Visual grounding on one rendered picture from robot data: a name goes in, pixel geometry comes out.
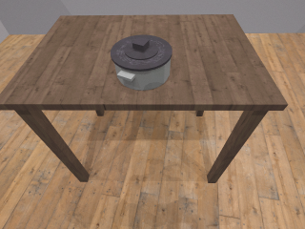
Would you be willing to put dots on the lid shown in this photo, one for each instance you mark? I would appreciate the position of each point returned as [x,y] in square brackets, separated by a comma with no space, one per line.
[155,56]

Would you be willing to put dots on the knob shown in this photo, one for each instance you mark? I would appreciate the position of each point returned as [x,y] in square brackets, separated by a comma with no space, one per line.
[141,44]

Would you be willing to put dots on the pot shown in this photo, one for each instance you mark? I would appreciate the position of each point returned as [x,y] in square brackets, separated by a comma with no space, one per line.
[145,80]

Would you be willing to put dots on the table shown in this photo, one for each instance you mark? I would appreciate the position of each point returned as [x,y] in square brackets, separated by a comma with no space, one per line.
[214,67]

